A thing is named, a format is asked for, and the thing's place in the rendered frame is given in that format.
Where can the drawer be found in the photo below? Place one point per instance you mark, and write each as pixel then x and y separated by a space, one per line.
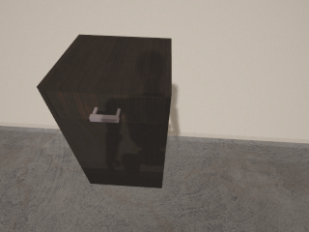
pixel 138 109

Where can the cabinet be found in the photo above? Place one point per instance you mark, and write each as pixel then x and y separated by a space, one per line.
pixel 130 154

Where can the handle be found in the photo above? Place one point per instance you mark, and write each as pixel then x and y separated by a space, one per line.
pixel 94 117

